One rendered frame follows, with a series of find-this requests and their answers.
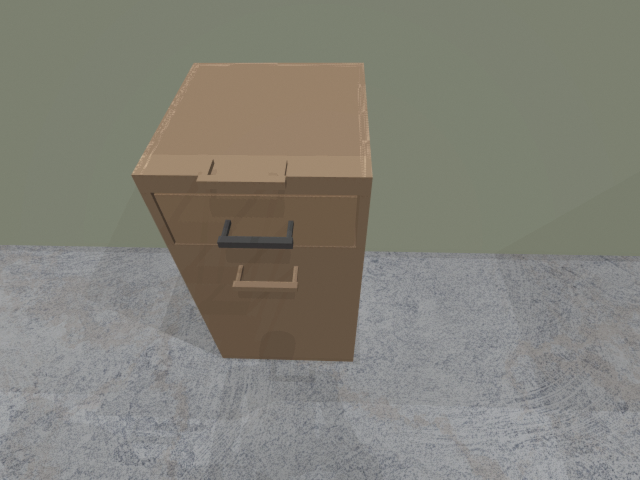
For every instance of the cabinet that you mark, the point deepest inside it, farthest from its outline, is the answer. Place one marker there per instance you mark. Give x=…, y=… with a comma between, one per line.
x=305, y=121

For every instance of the handle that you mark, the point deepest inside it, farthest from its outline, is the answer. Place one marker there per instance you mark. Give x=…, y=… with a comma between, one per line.
x=265, y=286
x=225, y=241
x=247, y=182

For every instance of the drawer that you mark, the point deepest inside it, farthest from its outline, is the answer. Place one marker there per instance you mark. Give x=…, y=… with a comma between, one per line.
x=318, y=219

